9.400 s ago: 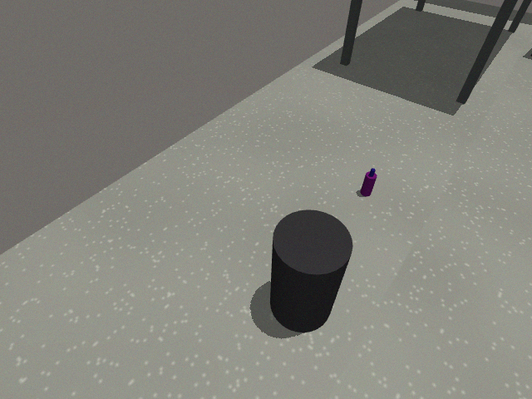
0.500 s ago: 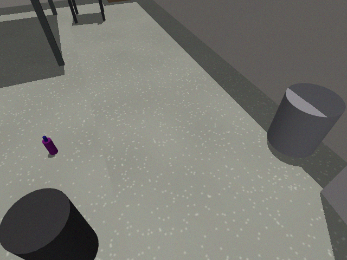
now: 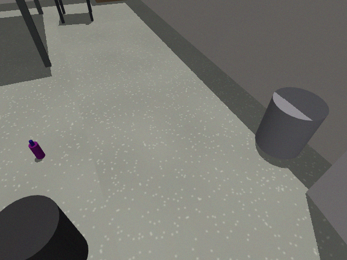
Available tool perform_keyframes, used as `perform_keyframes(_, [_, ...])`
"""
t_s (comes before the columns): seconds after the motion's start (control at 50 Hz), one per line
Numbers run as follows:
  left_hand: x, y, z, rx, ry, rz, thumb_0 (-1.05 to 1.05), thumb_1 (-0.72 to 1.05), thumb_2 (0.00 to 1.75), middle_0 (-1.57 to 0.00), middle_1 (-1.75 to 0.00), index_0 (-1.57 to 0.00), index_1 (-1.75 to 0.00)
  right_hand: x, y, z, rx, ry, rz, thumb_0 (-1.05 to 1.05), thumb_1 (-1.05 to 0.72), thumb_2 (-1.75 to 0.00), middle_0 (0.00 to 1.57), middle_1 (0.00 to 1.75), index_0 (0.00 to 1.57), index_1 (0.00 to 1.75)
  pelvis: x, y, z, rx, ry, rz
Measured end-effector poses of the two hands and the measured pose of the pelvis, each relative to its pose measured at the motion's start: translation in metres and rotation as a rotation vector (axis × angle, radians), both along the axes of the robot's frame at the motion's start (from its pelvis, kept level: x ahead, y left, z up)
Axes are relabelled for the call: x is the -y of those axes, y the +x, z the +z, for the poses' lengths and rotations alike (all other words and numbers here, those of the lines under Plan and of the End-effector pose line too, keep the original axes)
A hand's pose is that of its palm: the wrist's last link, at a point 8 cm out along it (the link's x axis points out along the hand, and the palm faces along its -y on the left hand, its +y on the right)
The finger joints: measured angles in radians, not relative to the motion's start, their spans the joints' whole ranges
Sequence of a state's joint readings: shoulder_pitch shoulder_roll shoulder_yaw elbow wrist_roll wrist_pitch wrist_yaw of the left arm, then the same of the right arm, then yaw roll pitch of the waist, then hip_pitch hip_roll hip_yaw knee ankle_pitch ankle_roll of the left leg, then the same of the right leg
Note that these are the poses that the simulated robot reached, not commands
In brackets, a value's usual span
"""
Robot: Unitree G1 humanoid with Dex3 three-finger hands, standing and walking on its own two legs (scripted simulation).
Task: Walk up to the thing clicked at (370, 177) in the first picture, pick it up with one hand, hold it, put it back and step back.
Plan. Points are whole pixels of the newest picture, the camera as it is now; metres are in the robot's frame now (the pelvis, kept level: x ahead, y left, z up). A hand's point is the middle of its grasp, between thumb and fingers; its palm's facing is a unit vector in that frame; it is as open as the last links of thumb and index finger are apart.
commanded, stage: walk up
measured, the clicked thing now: (35, 148) +0.97 +0.93 -0.69
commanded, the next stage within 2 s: stand in 0.06 s
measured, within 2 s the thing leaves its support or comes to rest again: neither
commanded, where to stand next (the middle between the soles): +0.05 -0.01 m, yaw +0 degrees
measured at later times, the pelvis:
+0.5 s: pelvis -0.01 -0.01 +0.00, yaw +0 degrees
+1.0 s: pelvis -0.01 -0.01 +0.00, yaw +0 degrees
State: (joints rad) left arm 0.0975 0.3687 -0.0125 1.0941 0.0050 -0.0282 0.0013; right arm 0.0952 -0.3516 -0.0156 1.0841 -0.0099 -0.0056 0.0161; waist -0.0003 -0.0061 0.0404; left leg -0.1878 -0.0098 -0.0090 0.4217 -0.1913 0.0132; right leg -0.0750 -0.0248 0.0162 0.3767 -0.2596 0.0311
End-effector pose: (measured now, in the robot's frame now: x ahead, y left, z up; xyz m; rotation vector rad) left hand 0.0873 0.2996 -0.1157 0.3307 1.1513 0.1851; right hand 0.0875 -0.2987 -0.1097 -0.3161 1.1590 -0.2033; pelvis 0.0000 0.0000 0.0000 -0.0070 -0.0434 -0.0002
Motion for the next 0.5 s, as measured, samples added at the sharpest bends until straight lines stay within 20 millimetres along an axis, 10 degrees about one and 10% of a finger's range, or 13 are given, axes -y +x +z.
perform_keyframes(0.5, [0.013,-0.04,-0.003,-0.085,-0.012,0.038,0.0,0.91,0.9,-0.21,-0.3,-0.2,-0.3,0.004,-0.015,-0.003,-0.036,0.018,-0.008,0.01,-0.9,-0.9,0.2,0.3,0.2,0.3,0.01,-0.013,0.004,0.007,0.0,0.004])
